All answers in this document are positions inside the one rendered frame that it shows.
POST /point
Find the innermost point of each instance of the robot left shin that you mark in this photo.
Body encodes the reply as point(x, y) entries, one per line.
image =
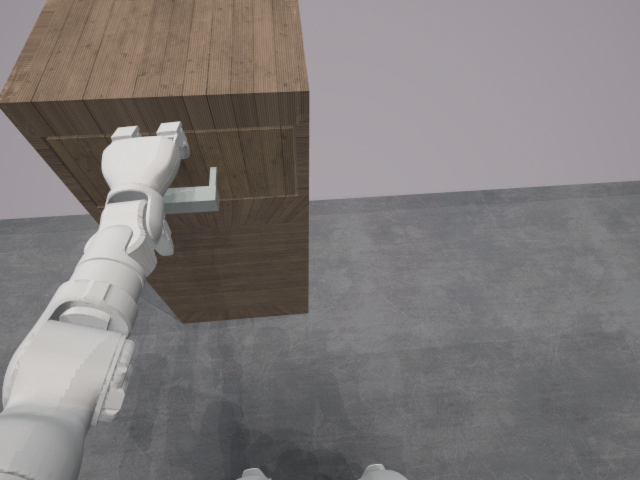
point(253, 471)

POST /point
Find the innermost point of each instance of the left robot upper arm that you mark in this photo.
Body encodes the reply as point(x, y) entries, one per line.
point(71, 377)

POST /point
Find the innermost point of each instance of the robot shin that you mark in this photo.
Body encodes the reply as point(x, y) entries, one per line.
point(253, 471)
point(374, 467)

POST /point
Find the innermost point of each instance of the drawer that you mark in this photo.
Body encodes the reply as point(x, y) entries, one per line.
point(251, 162)

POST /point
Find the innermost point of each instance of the robot left hand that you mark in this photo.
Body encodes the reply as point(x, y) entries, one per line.
point(151, 161)

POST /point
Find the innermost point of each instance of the cabinet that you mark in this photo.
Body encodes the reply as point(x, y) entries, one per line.
point(91, 66)

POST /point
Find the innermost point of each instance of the robot right shin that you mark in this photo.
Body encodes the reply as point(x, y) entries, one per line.
point(374, 467)

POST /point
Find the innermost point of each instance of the handle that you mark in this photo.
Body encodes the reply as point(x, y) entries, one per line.
point(193, 199)

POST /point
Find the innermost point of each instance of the robot left forearm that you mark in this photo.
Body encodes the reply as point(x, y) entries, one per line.
point(107, 282)

